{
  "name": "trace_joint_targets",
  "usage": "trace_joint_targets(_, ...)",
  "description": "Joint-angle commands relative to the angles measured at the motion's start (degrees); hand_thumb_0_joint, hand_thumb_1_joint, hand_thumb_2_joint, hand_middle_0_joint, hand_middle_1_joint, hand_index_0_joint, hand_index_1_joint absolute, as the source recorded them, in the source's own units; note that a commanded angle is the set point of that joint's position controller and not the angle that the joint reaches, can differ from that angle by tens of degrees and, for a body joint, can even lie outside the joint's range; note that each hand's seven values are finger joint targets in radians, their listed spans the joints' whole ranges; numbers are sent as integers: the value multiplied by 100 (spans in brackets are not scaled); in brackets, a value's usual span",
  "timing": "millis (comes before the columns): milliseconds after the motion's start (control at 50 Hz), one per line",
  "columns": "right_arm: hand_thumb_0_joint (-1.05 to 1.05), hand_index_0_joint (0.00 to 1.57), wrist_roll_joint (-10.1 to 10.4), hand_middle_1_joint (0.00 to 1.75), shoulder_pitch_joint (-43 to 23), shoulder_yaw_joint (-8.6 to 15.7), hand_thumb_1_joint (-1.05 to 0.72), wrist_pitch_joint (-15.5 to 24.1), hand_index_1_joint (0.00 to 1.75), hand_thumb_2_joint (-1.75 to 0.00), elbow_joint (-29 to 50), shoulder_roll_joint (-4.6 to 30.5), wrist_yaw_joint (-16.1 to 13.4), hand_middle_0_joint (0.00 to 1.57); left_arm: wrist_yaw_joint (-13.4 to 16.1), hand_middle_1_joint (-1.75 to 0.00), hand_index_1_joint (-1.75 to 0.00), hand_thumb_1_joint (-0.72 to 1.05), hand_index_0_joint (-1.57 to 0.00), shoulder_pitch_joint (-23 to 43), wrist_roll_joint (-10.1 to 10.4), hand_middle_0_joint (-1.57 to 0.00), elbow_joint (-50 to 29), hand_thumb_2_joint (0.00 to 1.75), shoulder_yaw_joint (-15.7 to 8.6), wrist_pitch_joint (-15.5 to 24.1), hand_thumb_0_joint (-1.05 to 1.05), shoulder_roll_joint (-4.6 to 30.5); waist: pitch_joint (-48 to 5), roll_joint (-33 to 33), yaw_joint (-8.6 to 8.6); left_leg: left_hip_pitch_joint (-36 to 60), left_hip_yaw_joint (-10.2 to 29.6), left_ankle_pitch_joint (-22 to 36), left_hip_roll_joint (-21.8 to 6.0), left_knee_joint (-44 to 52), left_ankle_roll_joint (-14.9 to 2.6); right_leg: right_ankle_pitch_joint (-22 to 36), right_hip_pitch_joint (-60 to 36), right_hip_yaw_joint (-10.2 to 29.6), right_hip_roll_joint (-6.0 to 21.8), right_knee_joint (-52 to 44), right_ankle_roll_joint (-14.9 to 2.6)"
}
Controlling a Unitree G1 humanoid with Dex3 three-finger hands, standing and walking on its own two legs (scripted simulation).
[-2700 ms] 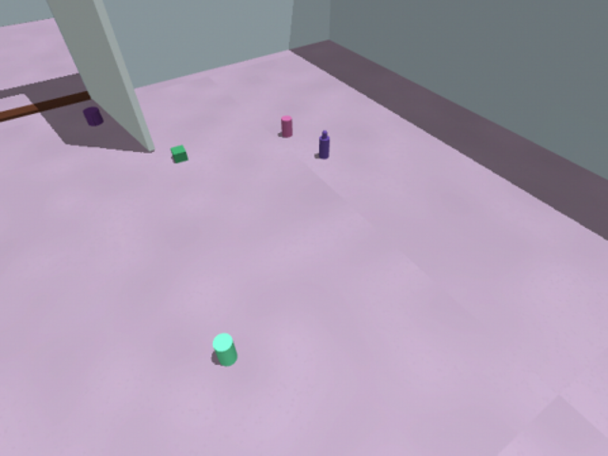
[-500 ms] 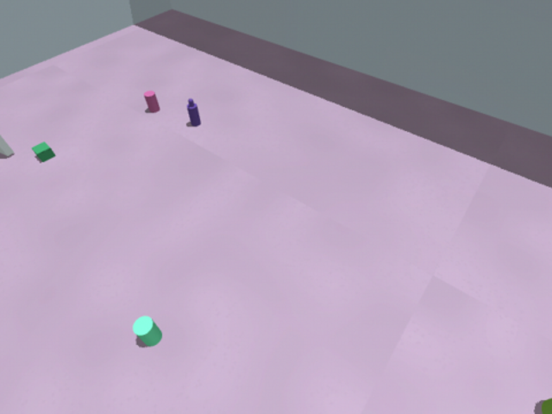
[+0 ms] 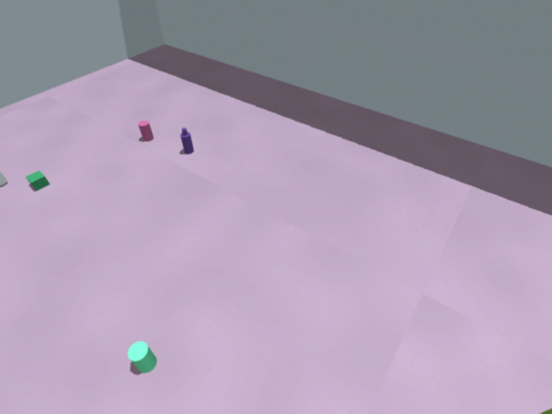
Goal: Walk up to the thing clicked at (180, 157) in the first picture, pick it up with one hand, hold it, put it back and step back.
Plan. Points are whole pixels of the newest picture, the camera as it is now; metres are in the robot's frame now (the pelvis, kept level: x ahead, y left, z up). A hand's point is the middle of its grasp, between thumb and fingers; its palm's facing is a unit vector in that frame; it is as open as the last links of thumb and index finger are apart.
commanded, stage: walk up
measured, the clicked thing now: (37, 180) +1.48 +1.34 -0.75
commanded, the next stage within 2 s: stand in 0.06 s
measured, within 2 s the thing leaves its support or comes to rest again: neither
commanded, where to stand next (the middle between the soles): +0.05 +0.01 m, yaw +2 degrees
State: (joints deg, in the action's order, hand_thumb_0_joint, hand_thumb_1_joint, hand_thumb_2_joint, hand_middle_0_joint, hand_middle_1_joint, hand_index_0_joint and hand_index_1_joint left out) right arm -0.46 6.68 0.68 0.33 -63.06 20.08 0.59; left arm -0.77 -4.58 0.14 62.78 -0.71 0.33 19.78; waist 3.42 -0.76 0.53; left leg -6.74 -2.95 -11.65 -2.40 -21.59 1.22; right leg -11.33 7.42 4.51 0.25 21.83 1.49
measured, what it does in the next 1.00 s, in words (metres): stands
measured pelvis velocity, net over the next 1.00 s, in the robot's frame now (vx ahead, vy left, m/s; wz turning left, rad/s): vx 0.01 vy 0.00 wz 0.02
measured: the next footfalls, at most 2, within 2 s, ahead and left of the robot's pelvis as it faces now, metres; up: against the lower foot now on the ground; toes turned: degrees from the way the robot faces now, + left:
none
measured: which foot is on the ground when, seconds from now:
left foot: down 0.00-1.00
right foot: down 0.00-1.00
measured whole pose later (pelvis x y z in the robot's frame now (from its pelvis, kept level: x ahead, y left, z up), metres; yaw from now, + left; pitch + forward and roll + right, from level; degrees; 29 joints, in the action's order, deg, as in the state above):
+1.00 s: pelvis +0.01 +0.00 +0.00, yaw +1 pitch -2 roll +0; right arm -0.5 6.1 0.9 0.0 -65.0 20.1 0.5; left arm -0.3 -6.2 -0.4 63.7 0.5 0.6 20.6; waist 3.2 -0.4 0.5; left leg -6.1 -1.7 -10.4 -2.1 -19.0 1.5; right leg -10.7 6.3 3.2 0.6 19.4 1.4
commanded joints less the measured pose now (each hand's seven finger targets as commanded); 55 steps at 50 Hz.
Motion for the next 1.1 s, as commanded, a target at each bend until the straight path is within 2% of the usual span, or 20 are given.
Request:
trace_joint_targets(0, 0, 20, 0, 30, -350, 232, -90, 170, 30, -90, 353, 1189, -57, 20, 84, -30, -30, 90, -20, 276, -27, -20, -249, 90, -235, 125, 0, 1207, -415, 202, -39, 66, 565, 263, -530, 589, -259, 814, 55, 377, 493, -378, -284)
trace_joint_targets(20, 0, 20, -4, 30, -400, 243, -90, 173, 30, -90, 354, 1215, -54, 20, 83, -30, -30, 90, -20, 234, -35, -20, -224, 90, -223, 123, 0, 1195, -436, 243, -47, 147, 557, 254, -550, 593, -266, 788, 98, 360, 482, -381, -285)
trace_joint_targets(40, 0, 20, -31, 30, -330, 238, -90, 173, 30, -90, 308, 1182, -71, 20, 90, -30, -30, 90, -20, 261, -85, -20, -211, 90, -196, 150, 0, 1254, -399, 155, 2, 83, 631, 454, -565, 605, -217, 841, 32, 316, 583, -417, -249)
trace_joint_targets(180, 0, 20, -23, 30, -374, 270, -90, 164, 30, -90, 244, 1235, -69, 20, 95, -30, -30, 90, -20, 133, -80, -20, -152, 90, -152, 150, 0, 1220, -334, 130, -27, 198, 641, 280, -554, 685, -205, 476, 210, 278, 550, -525, -221)
trace_joint_targets(220, 0, 20, -23, 30, -341, 274, -90, 169, 30, -90, 227, 1243, -67, 20, 93, -30, -30, 90, -20, 119, -81, -20, -169, 90, -149, 166, 0, 1249, -524, 140, -10, 348, 590, 528, -556, 598, -212, 804, 111, 315, 607, -493, -243)
trace_joint_targets(260, 0, 20, -16, 30, -323, 263, -90, 162, 30, -90, 201, 1222, -61, 20, 104, -30, -30, 90, -20, 119, -71, -20, -157, 90, -139, 173, 0, 1256, -459, 96, 1, 268, 614, 463, -546, 613, -211, 727, 111, 304, 611, -504, -234)
trace_joint_targets(300, 0, 20, -14, 30, -330, 265, -90, 154, 30, -90, 209, 1226, -60, 20, 108, -30, -30, 90, -20, 88, -73, -20, -177, 90, -138, 186, 0, 1282, -584, 62, 4, 377, 583, 704, -545, 558, -228, 1022, 69, 303, 640, -486, -225)
trace_joint_targets(380, 0, 20, -8, 30, -323, 254, -90, 140, 30, -90, 164, 1231, -60, 20, 125, -30, -30, 90, -20, 78, -73, -20, -167, 90, -111, 173, 0, 1267, -432, 22, 2, 308, 611, 573, -548, 579, -217, 801, 161, 265, 620, -530, -223)
trace_joint_targets(440, 0, 20, -13, 30, -308, 257, -90, 128, 30, -90, 165, 1247, -58, 20, 127, -30, -30, 90, -20, 49, -63, -20, -178, 90, -114, 172, 0, 1305, -509, 58, 1, 354, 588, 670, -538, 561, -212, 881, 116, 295, 652, -523, -239)
trace_joint_targets(520, 0, 20, -7, 30, -304, 236, -90, 117, 30, -90, 142, 1200, -53, 20, 132, -30, -30, 90, -20, 5, -73, -20, -156, 90, -104, 163, 0, 1308, -354, -12, 7, 271, 606, 403, -516, 613, -192, 637, 245, 287, 632, -595, -230)
trace_joint_targets(640, 0, 20, 0, 30, -312, 242, -90, 131, 30, -90, 137, 1203, -52, 20, 136, -30, -30, 90, -20, 9, -65, -20, -208, 90, -100, 182, 0, 1322, -587, 54, 3, 413, 584, 935, -546, 508, -201, 1158, 39, 261, 664, -486, -255)
trace_joint_targets(760, 0, 20, 3, 30, -316, 221, -90, 107, 30, -90, 118, 1204, -56, 20, 143, -30, -30, 90, -20, -37, -57, -20, -194, 90, -93, 161, 0, 1294, -344, 89, -27, 233, 591, 710, -527, 587, -196, 917, 125, 227, 624, -561, -229)
trace_joint_targets(840, 0, 20, -2, 30, -296, 229, -90, 115, 30, -90, 141, 1212, -60, 20, 143, -30, -30, 90, -20, 26, -55, -20, -212, 90, -116, 162, 0, 1325, -452, 90, -9, 248, 600, 750, -535, 566, -201, 934, 19, 259, 648, -522, -257)
trace_joint_targets(880, 0, 20, -7, 30, -280, 219, -90, 104, 30, -90, 127, 1216, -57, 20, 139, -30, -30, 90, -20, 5, -61, -20, -200, 90, -106, 158, 0, 1298, -316, 101, -11, 126, 593, 495, -506, 617, -192, 728, 61, 263, 643, -613, -241)
trace_joint_targets(920, 0, 20, -11, 30, -306, 233, -90, 113, 30, -90, 150, 1239, -60, 20, 133, -30, -30, 90, -20, 18, -64, -20, -224, 90, -115, 151, 0, 1312, -440, 128, -20, 247, 591, 702, -528, 586, -187, 849, 59, 248, 637, -534, -267)
trace_joint_targets(1000, 0, 20, 0, 30, -288, 228, -90, 130, 30, -90, 160, 1223, -64, 20, 131, -30, -30, 90, -20, -12, -73, -20, -218, 90, -114, 150, 0, 1304, -465, 71, -23, 239, 602, 751, -532, 589, -189, 943, 25, 229, 642, -531, -253)
trace_joint_targets(1020, 0, 20, 7, 30, -270, 213, -90, 125, 30, -90, 136, 1191, -61, 20, 128, -30, -30, 90, -20, -27, -57, -20, -202, 90, -110, 150, 0, 1316, -335, 33, -26, 212, 620, 638, -522, 619, -184, 805, 113, 240, 628, -579, -257)
trace_joint_targets(1040, 0, 20, 0, 30, -294, 235, -90, 125, 30, -90, 156, 1248, -64, 20, 131, -30, -30, 90, -20, -2, -70, -20, -234, 90, -113, 160, 0, 1321, -511, 85, -15, 348, 610, 808, -549, 552, -193, 959, 47, 228, 646, -535, -259)
trace_joint_targets(1080, 0, 20, 6, 30, -303, 234, -90, 118, 30, -90, 157, 1269, -63, 20, 132, -30, -30, 90, -20, -33, -67, -20, -233, 90, -99, 154, 0, 1270, -521, 104, -38, 344, 600, 807, -556, 523, -206, 984, 34, 217, 642, -541, -244)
